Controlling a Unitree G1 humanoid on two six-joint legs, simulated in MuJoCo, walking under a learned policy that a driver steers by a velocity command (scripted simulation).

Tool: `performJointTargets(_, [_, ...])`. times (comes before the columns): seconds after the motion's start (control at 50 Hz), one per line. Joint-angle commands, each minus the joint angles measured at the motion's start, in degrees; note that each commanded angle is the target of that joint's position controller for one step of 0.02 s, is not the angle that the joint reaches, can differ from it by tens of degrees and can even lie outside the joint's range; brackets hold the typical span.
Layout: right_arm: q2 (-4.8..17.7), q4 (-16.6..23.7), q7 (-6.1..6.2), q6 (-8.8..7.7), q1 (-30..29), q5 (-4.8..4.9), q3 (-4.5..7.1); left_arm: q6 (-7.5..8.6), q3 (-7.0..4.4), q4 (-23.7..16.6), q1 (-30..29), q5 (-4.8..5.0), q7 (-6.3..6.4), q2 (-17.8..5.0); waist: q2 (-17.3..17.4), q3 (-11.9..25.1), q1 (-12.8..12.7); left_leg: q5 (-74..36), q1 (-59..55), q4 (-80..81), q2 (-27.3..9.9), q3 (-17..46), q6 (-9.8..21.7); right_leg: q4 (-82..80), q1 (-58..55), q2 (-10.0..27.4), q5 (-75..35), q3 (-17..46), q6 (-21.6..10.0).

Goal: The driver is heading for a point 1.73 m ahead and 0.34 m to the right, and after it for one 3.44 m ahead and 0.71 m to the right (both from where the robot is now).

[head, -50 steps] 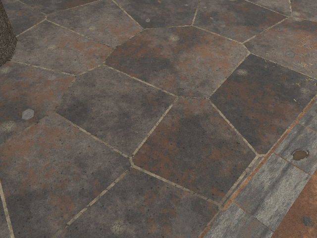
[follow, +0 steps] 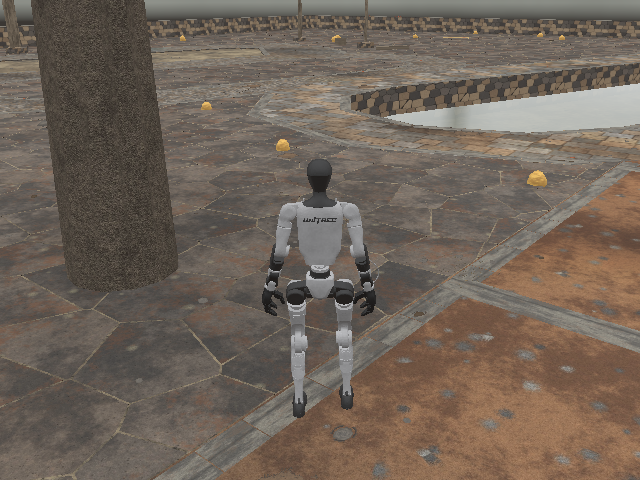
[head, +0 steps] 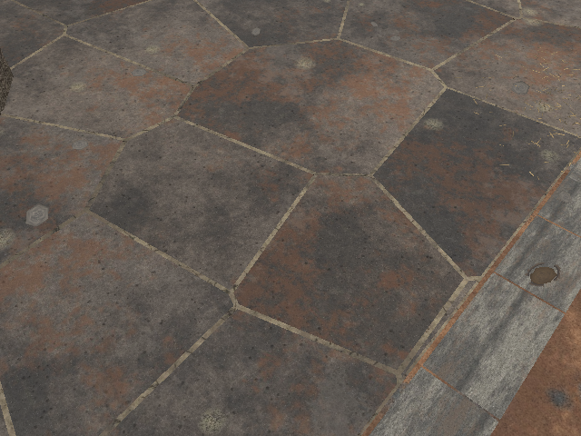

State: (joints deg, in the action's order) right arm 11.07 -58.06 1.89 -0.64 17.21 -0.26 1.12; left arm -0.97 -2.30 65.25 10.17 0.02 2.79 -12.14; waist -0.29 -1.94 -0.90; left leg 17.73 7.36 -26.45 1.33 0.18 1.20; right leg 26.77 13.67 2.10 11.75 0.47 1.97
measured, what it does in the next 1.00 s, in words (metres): stands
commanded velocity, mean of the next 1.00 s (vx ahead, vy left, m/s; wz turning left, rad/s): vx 0.00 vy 0.00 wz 0.00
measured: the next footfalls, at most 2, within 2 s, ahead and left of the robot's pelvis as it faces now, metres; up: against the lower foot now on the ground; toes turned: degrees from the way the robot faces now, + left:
left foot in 1.72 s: +0.48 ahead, +0.08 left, +0.00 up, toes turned +2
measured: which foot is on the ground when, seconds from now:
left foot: down 0.00-1.00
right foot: down 0.00-1.00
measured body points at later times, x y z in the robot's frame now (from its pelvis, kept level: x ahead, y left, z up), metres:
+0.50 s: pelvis +0.00 +0.00 +0.00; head +0.01 +0.00 +0.45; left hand +0.02 +0.24 -0.16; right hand -0.01 -0.24 -0.16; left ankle -0.04 +0.11 -0.74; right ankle +0.03 -0.14 -0.74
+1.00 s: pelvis +0.00 +0.00 +0.00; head +0.02 +0.00 +0.45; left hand +0.01 +0.23 -0.16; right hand -0.02 -0.23 -0.16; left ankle -0.04 +0.11 -0.74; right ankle +0.03 -0.14 -0.74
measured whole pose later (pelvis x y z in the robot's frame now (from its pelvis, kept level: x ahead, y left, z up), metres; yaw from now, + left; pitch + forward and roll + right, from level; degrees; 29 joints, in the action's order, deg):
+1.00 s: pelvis +0.00 +0.00 +0.00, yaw +0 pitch -1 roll +0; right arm 9.4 -62.6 2.0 -0.8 19.7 0.2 0.3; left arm -0.7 -1.5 64.9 14.5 0.4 3.1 -10.3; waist -0.4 -1.9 -0.2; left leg 18.2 7.7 -26.7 0.9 -0.2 0.8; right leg 28.0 14.6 1.7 12.5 0.8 1.5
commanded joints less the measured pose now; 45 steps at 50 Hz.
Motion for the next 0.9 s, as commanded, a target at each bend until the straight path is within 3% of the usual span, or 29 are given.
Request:
performJointTargets(0.02, [5.4,0.5,0.13,-0.4,3.1,0.04,0.84,0.33,-0.73,-1.2,1.3,0.01,0.22,-5.6,0.6,-0.8,0.1,-8.6,6.9,6.5,-2.6,2.3,0.6,-2.7,-4.5,0.4,-7.0,0.4,-1.6])
performJointTargets(0.38, [4.3,-2.8,0.07,-0.32,4.9,0.19,0.2,0.32,-0.22,-0.8,4.4,0.15,0.4,-4.4,0.4,-1.4,0.5,-8.7,7.0,6.6,-2.3,1.7,0.5,-2.6,-4.1,0.1,-7.3,0.3,-1.8])
performJointTargets(0.9, [3.3,-4.0,0.18,-0.33,7.0,0.32,-0.09,0.45,0.07,-1.1,7.0,0.28,0.46,-3.4,0.3,-1.9,0.7,-8.3,7.3,6.1,-2.2,1.2,0.3,-2.1,-3.7,-0.1,-7.5,0.3,-2.0])
Velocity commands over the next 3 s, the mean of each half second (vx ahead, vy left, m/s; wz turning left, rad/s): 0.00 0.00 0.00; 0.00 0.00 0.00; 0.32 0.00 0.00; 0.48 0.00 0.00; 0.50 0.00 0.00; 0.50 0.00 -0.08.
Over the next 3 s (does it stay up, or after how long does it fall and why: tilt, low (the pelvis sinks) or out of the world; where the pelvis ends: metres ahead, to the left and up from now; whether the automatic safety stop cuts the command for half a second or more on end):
stays up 1.03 -0.01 0.00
